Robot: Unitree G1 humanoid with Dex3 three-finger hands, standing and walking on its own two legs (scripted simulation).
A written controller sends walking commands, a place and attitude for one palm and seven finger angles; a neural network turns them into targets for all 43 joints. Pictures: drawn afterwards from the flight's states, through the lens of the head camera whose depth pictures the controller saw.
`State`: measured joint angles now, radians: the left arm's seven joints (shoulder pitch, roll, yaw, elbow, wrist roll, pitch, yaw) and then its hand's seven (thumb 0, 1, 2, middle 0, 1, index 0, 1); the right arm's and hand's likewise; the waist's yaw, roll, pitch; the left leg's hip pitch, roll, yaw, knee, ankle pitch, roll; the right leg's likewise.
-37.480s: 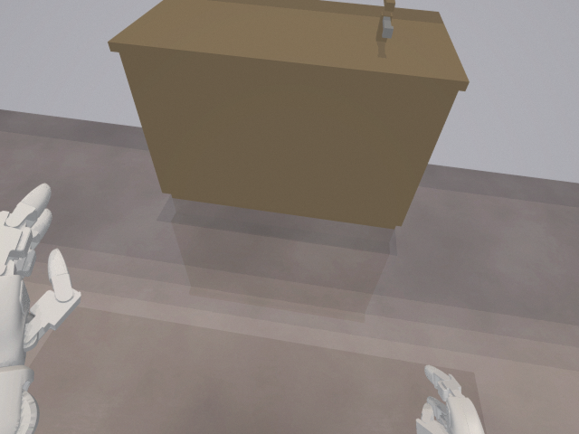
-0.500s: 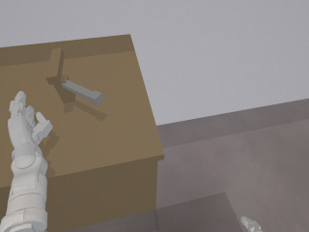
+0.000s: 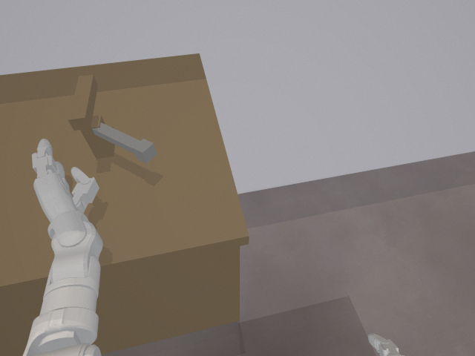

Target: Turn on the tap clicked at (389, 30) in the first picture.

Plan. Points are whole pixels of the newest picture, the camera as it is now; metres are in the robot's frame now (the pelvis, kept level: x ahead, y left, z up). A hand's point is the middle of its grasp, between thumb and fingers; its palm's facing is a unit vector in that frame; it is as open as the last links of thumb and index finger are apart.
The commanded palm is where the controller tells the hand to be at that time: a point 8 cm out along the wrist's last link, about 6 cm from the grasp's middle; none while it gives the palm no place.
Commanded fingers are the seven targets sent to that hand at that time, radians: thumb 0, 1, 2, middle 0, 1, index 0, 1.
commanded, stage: push the lever round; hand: left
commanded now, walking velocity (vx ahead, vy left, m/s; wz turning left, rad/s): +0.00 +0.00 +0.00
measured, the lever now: (145, 151) +0.44 +0.19 +0.11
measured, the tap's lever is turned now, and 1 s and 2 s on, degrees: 47 47 60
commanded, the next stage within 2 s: none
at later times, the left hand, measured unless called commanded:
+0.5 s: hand (113, 172) +0.41 +0.24 +0.08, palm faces +0.70 -0.71 -0.08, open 7.8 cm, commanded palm +0.35 +0.26 +0.09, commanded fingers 0.00 0.90 0.90 -0.15 -0.15 -0.15 -0.15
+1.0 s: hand (130, 163) +0.43 +0.22 +0.09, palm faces +0.76 -0.65 -0.08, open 7.8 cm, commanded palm +0.38 +0.24 +0.09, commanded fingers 0.00 0.90 0.90 -0.15 -0.15 -0.15 -0.15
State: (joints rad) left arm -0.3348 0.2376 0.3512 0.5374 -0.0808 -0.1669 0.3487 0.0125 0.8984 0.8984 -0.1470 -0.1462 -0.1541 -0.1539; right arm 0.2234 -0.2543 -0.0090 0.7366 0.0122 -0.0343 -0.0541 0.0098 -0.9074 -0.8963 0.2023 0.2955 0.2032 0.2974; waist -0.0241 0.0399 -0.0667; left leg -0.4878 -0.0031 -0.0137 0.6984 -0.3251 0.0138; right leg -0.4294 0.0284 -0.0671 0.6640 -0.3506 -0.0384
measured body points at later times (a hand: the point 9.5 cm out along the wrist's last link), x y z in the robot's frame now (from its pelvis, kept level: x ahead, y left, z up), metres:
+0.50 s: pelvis +0.01 +0.00 +0.00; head +0.03 +0.00 +0.45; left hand +0.36 +0.27 +0.09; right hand +0.11 -0.26 -0.12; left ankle +0.02 +0.11 -0.72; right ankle -0.01 -0.09 -0.72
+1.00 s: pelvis +0.00 +0.00 +0.00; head +0.03 +0.00 +0.45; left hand +0.38 +0.25 +0.09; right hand +0.10 -0.25 -0.13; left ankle +0.02 +0.11 -0.72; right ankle -0.01 -0.09 -0.72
